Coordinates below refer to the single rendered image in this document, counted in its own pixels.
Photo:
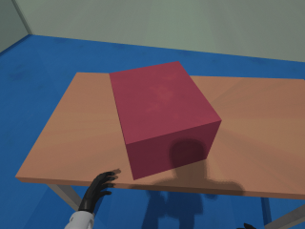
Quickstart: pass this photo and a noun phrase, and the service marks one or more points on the table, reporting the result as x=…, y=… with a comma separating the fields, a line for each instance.
x=258, y=150

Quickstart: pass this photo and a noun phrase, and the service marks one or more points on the left robot hand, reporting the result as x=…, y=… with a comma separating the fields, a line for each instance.
x=93, y=194

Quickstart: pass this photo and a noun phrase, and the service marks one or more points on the left robot forearm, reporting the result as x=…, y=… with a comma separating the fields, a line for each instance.
x=81, y=220

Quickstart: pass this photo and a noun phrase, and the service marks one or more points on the carton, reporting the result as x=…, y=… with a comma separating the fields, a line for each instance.
x=166, y=121

